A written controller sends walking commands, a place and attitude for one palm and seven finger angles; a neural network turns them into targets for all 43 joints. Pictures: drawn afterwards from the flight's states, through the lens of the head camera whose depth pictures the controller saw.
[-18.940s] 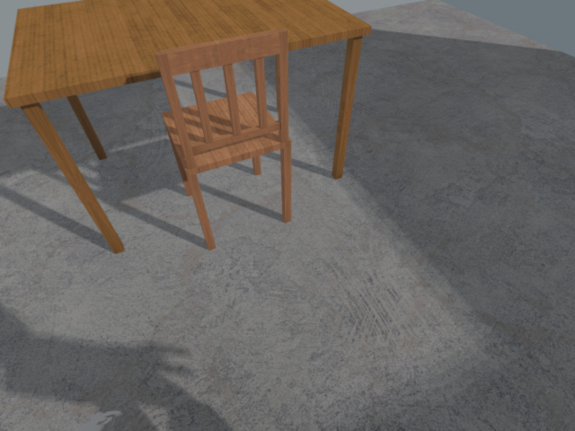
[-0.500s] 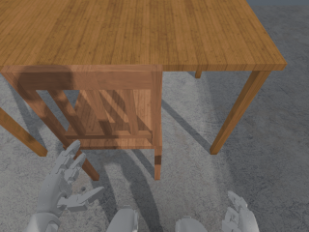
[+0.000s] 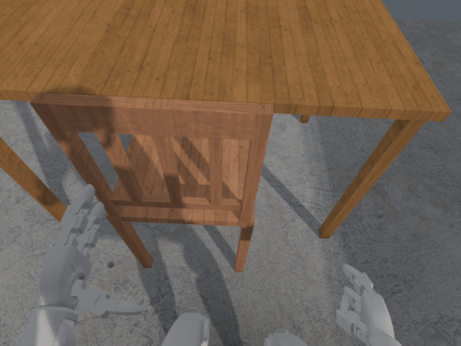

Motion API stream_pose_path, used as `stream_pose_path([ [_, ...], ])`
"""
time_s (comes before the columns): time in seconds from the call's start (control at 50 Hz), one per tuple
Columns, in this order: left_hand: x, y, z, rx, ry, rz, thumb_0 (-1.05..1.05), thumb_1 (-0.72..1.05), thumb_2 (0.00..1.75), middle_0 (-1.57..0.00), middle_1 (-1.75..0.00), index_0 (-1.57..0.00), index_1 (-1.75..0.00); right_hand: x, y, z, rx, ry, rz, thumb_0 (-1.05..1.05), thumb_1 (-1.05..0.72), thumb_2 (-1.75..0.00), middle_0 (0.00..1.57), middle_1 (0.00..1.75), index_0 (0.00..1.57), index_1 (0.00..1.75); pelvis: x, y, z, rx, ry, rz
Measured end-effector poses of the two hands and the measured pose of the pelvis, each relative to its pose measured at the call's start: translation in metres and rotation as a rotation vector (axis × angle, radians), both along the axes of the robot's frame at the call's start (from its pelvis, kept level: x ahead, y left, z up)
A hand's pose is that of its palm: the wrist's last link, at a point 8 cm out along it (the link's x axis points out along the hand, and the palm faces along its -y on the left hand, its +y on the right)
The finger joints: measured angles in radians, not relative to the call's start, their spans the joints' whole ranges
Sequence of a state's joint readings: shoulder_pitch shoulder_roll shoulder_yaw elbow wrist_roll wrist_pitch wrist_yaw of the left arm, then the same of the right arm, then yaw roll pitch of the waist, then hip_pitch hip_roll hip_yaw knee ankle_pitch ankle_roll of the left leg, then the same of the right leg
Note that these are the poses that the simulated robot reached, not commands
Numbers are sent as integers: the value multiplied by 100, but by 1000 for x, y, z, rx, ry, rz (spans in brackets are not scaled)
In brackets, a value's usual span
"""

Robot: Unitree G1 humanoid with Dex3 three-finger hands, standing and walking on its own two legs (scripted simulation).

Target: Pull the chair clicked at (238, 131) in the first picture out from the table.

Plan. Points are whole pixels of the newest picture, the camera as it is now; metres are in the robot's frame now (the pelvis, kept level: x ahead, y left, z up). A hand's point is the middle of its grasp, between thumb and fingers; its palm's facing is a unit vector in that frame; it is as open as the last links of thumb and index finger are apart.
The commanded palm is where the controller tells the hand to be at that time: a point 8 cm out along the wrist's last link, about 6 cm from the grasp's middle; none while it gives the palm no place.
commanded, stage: raise the hand toward the chair's back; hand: left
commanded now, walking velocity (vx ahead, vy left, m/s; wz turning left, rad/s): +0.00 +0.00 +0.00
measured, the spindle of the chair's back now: (170, 170) +0.45 +0.16 -0.02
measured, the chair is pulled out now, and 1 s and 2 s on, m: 0.00 0.00 0.00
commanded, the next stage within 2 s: aim the fingers beside a spindle in 0.78 s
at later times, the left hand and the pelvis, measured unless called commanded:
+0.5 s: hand (117, 253) +0.25 +0.19 +0.05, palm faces +0.00 -1.00 -0.05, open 16.9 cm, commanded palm +0.23 +0.25 +0.05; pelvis +0.01 +0.00 +0.01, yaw -1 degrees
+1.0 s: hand (127, 246) +0.26 +0.18 +0.05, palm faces +0.03 -1.00 -0.07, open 16.9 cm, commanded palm +0.23 +0.24 +0.05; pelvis +0.01 -0.02 +0.01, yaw +0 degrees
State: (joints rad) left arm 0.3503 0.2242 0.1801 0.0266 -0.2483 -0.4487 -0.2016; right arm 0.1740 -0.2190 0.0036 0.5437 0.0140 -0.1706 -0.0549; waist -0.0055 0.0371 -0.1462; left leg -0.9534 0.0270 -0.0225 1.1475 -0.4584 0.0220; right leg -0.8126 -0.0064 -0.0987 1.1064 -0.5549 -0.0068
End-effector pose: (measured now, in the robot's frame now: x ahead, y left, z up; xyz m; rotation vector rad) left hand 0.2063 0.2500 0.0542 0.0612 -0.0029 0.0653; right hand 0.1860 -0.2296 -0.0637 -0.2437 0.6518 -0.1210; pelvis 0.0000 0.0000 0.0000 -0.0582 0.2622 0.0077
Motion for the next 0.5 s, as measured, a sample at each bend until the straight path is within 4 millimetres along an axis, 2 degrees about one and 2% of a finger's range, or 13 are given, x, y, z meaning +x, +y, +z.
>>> stream_pose_path([
  [0.1, 3, -4, -15, -25, 108, -71, -1, -47, 32, -6, -8, -7, -9, -1, 4, 1, 5, 11, 3, 1, -90, -89, 20, 30, 21, 30, 0, 1, 2, -3, -6, -1],
  [0.26, 12, 9, 10, 11, -3, -4, -1, -50, 31, -7, -8, -7, -9, -18, -3, -1, -9, 60, -14, 1, -90, -89, 20, 30, 21, 30, 3, 0, 7, -2, -10, 0],
  [0.34, 21, 11, 4, 10, 28, -27, -1, -50, 31, -6, -8, -6, -9, -26, -10, -5, -10, 89, -27, 1, -90, -89, 20, 30, 21, 30, 2, -1, 6, -1, -8, 1],
  [0.42, 23, 2, -5, -16, 104, -71, -1, -50, 30, -6, -8, -6, -8, -33, -17, -3, -11, 98, -60, 1, -90, -89, 20, 30, 21, 30, 4, -1, 10, 3, -11, -6],
  [0.5, 20, -3, -1, -14, 91, -58, -1, -50, 30, -6, -8, -7, -9, -36, -22, 0, -19, 97, -78, 1, -90, -89, 20, 30, 21, 30, 6, -3, 12, 9, -13, -12],
])
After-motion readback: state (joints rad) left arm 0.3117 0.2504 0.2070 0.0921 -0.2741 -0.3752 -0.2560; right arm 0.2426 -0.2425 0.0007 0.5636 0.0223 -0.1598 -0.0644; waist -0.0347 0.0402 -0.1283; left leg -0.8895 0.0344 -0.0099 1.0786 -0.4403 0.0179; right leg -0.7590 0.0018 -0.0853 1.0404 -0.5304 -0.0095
